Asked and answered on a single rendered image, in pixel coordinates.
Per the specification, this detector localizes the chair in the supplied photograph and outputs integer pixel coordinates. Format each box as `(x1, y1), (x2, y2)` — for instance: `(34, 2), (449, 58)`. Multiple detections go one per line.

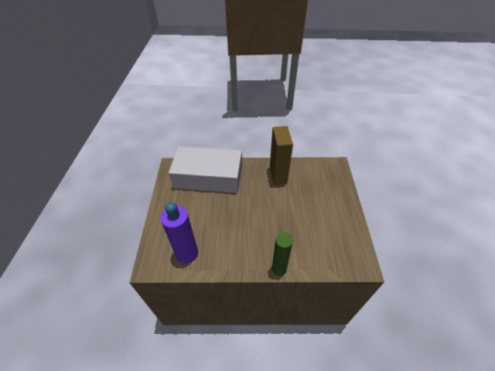
(225, 0), (308, 111)

